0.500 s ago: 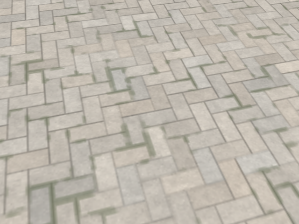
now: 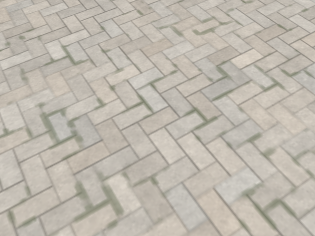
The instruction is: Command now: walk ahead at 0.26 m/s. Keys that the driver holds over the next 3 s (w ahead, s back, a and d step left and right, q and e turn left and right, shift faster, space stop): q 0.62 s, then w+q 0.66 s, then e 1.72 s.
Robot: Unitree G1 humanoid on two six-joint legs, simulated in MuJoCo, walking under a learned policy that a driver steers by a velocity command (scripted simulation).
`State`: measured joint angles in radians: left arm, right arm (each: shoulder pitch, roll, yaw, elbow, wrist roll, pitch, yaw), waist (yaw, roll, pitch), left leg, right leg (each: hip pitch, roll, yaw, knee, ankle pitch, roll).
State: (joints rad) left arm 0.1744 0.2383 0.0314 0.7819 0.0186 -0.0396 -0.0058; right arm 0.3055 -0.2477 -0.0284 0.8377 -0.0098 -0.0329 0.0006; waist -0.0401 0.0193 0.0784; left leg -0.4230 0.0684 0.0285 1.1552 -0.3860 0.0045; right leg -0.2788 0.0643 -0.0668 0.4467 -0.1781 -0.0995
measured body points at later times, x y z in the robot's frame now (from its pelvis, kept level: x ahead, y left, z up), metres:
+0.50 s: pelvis +0.11 +0.03 -0.01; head +0.14 +0.05 +0.44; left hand +0.16 +0.30 -0.14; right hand +0.27 -0.22 -0.12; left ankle +0.15 +0.10 -0.74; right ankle +0.08 -0.09 -0.66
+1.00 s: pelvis +0.17 +0.01 +0.01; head +0.19 -0.01 +0.46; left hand +0.06 +0.28 -0.09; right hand +0.43 -0.15 -0.11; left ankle +0.13 +0.15 -0.65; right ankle +0.17 -0.10 -0.74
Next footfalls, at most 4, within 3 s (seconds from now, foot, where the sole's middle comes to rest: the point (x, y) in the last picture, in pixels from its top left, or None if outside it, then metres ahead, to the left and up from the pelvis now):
0.36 left None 0.18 0.11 -0.78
0.80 right None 0.21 -0.08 -0.78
1.28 left None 0.30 0.28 -0.78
1.80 right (104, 224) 0.50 0.26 -0.78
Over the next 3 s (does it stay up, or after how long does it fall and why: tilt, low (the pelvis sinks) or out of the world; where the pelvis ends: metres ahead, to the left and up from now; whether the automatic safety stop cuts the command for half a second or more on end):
stays up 0.35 0.28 0.01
